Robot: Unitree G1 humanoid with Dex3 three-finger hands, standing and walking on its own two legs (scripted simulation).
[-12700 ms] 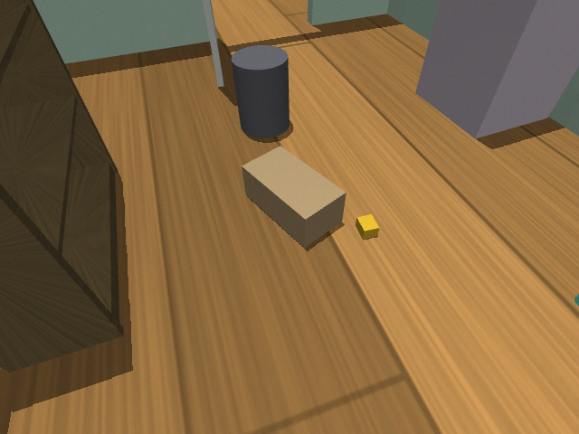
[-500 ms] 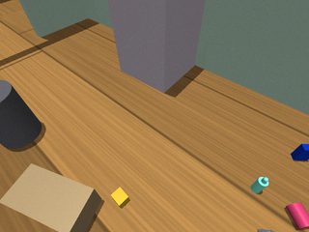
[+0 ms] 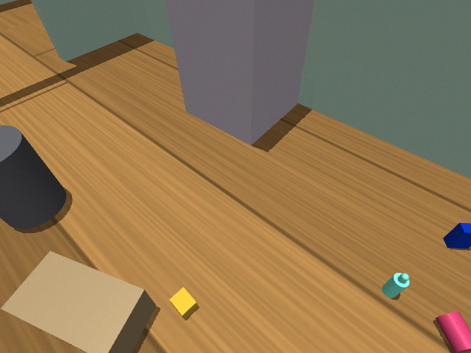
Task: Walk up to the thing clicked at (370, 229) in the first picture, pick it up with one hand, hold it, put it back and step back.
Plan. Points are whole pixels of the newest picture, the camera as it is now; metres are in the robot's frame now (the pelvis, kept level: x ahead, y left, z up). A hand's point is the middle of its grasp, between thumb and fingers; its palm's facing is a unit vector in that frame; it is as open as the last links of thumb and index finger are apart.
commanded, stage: walk up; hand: left
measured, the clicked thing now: (183, 303) +0.44 +0.25 -0.75
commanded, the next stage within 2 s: stand in 0.56 s
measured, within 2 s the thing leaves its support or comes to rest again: neither
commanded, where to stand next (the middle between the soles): +0.05 +0.01 m, yaw +0 degrees
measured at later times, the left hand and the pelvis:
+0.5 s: hand out of the picture +0.09 +0.25 -0.15, palm faces -0.02 -0.93 -0.36, open 7.4 cm; pelvis +0.00 +0.00 +0.00, yaw +0 degrees
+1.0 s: hand out of the picture +0.09 +0.24 -0.15, palm faces -0.03 -0.94 -0.34, open 7.4 cm; pelvis +0.03 -0.01 +0.00, yaw +0 degrees
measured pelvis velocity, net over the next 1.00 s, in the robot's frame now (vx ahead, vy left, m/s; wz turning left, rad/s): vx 0.03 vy -0.01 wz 0.00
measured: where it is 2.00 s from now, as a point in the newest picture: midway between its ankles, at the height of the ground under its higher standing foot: outside the picture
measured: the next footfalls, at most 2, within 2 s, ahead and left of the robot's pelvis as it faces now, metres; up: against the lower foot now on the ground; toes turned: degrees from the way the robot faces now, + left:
none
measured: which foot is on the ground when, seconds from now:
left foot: down 0.00-1.00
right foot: down 0.00-1.00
